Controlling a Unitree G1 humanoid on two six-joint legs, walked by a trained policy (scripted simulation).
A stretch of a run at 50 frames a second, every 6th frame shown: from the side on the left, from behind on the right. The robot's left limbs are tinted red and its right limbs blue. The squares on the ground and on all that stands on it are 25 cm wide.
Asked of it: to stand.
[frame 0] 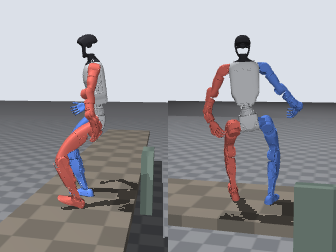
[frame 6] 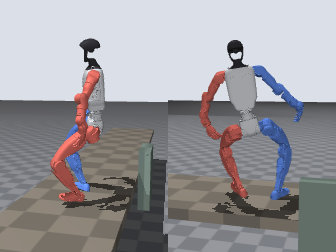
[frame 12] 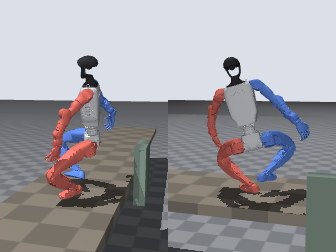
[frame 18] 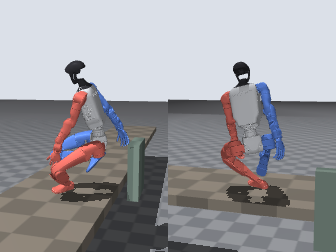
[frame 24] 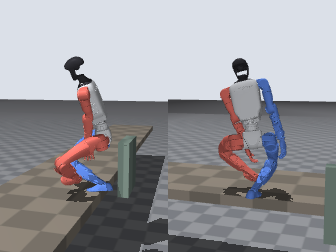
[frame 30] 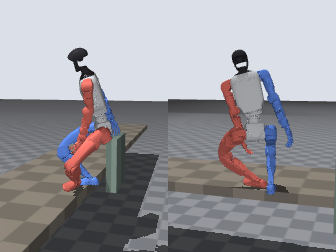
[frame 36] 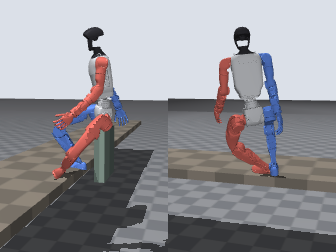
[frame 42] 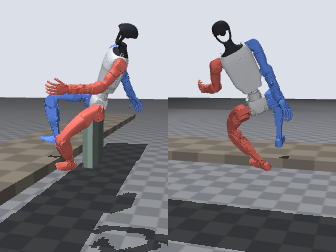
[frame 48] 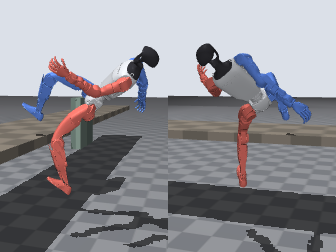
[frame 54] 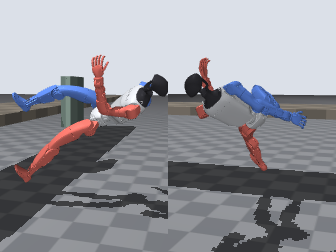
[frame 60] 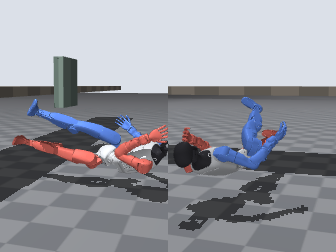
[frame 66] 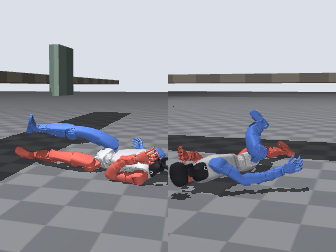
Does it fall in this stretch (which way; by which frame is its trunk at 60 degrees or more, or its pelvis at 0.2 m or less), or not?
yes: goes over backward and to its left; its trunk at 60 degrees or more by frame 48
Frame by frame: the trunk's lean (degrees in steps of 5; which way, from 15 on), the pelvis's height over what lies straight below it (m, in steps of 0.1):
0: 10, 0.7
6: 10, 0.6
12: 15 to its left, 0.5
18: 25 forward, 0.5
24: 25 forward, 1.2
30: 25 forward and to its left, 1.3
36: 15 forward and to its left, 1.3
42: 35 backward and to its left, 1.2
48: 60 backward and to its left, 1.1
54: 65 backward and to its left, 0.7
60: 70 backward and to its left, 0.2
66: 90 backward and to its left, 0.1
